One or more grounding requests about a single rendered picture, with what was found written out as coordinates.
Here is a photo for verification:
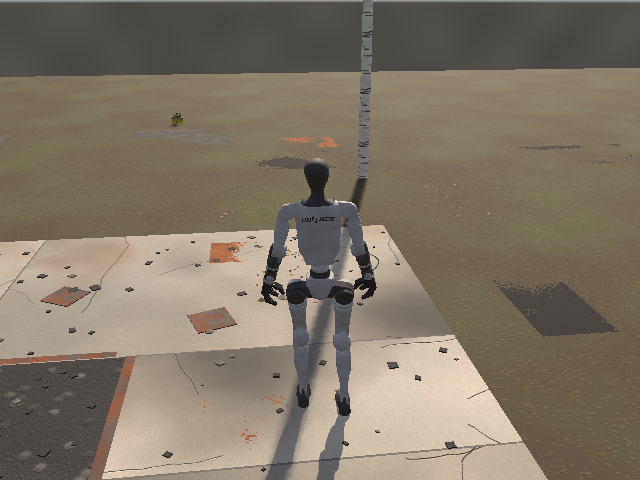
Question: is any right robot upper arm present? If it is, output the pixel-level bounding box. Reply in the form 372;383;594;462
338;201;366;256

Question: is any right robot forearm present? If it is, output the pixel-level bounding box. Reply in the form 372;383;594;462
355;240;374;280

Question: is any robot right hand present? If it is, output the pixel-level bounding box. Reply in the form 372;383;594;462
353;277;377;300

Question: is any left robot forearm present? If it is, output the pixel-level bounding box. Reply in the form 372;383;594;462
263;243;282;285

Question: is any left robot upper arm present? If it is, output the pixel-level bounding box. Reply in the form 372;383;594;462
271;202;297;258

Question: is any robot left hand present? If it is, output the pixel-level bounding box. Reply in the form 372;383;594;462
261;282;285;306

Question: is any left robot shin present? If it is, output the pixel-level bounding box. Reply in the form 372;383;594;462
293;330;308;394

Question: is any robot left foot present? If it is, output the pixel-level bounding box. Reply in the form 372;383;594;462
296;383;311;408

